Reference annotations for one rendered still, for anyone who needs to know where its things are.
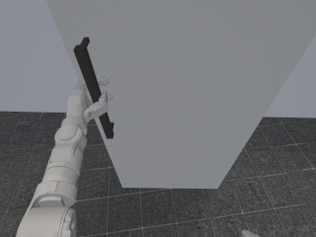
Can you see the handle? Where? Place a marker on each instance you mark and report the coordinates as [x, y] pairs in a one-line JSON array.
[[86, 67]]

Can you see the robot left upper arm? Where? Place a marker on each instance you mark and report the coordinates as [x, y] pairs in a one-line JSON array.
[[56, 221]]

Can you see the robot left forearm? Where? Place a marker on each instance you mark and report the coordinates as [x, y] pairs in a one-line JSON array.
[[58, 185]]

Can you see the robot left hand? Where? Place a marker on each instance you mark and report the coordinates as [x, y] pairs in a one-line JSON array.
[[81, 106]]

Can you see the fridge door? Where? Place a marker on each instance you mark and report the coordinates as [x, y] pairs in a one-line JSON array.
[[191, 79]]

